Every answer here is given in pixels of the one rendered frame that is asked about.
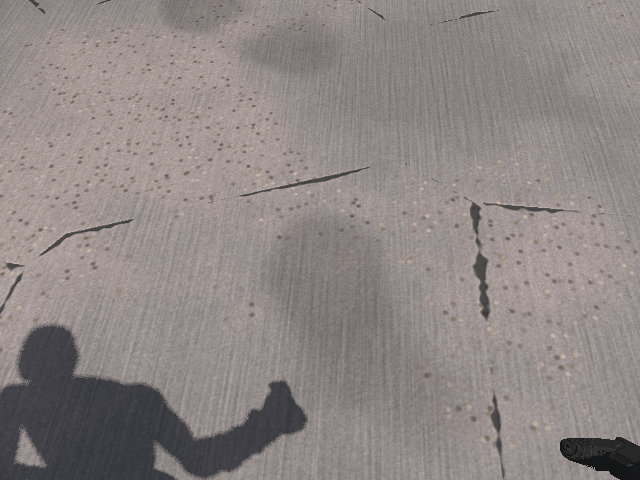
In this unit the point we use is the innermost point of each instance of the robot right hand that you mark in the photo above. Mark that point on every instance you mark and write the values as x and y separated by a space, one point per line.
620 457

